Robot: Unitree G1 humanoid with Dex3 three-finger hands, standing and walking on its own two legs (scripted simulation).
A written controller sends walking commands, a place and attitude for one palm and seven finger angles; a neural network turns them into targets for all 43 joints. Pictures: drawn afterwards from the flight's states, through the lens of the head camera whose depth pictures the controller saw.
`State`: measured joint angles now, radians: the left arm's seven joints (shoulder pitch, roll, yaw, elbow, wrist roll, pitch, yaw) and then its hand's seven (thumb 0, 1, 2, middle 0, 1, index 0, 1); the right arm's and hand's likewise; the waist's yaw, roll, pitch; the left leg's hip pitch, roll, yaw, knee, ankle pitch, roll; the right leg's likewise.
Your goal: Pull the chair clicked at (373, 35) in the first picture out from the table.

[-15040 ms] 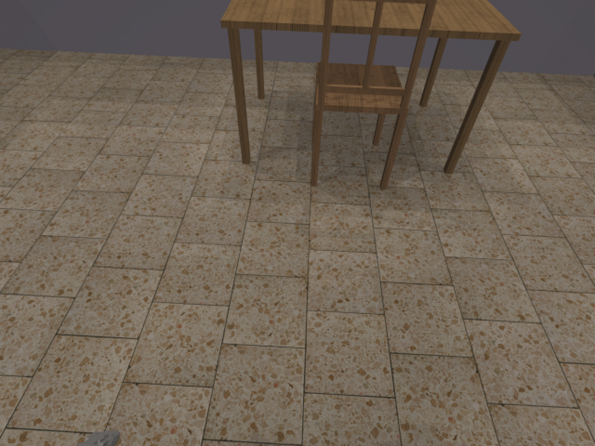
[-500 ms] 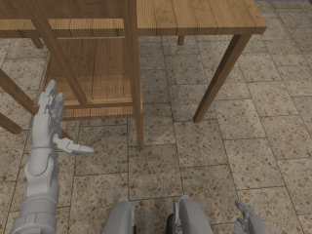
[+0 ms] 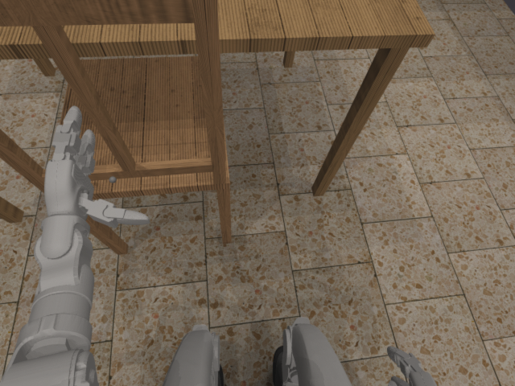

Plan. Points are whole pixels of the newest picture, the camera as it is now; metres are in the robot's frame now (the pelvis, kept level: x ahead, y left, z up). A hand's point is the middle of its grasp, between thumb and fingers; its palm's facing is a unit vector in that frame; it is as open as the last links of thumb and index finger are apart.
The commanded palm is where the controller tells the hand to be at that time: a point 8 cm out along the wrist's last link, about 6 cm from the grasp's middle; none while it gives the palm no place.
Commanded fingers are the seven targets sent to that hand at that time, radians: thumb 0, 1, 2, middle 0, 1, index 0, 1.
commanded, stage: push the fingers through the gap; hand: left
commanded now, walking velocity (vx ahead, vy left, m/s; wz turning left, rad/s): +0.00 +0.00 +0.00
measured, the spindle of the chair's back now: (99, 114) +0.51 +0.25 +0.05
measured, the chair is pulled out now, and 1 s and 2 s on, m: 0.00 0.00 0.00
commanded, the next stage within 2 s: hook a spindle and tug to test in 1.08 s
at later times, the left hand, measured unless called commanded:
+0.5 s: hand (117, 153) +0.46 +0.22 +0.02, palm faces +0.13 -0.99 -0.02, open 16.9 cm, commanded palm +0.43 +0.26 +0.02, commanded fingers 0.00 -0.50 0.30 -0.06 -0.08 -0.06 -0.08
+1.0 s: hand (112, 144) +0.47 +0.23 +0.02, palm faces +0.13 -0.99 -0.01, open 16.9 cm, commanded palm +0.45 +0.26 +0.02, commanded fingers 0.00 -0.50 0.30 -0.06 -0.08 -0.06 -0.08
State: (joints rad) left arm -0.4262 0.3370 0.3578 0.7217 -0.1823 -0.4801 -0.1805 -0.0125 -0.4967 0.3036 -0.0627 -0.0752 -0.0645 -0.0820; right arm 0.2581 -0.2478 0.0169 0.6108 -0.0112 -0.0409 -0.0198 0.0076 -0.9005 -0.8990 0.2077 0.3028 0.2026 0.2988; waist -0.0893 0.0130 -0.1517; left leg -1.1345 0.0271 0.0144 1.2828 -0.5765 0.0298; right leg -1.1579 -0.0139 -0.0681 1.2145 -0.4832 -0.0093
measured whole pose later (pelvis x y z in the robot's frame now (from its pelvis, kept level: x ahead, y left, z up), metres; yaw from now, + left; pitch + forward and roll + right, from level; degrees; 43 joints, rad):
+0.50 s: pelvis +0.00 +0.00 +0.00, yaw +0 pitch +26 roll -3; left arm -0.65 0.42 0.42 0.97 -0.14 -0.50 -0.19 -0.01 -0.50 0.30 -0.06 -0.08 -0.06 -0.08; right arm 0.27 -0.26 0.03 0.63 -0.03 0.00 -0.01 0.01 -0.90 -0.90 0.21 0.30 0.20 0.30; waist -0.13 0.02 -0.15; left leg -1.18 0.03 0.01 1.30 -0.57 0.03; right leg -1.19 -0.01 -0.08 1.22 -0.48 -0.01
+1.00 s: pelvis -0.01 +0.00 -0.01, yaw -1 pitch +27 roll -4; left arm -0.72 0.47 0.46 1.03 -0.12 -0.52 -0.22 -0.01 -0.50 0.30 -0.06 -0.08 -0.06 -0.08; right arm 0.29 -0.26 0.04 0.63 -0.03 0.05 0.00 0.00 -0.90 -0.90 0.21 0.30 0.20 0.30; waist -0.15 0.01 -0.14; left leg -1.21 0.04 0.00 1.31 -0.57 0.03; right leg -1.22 0.00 -0.08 1.22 -0.47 -0.01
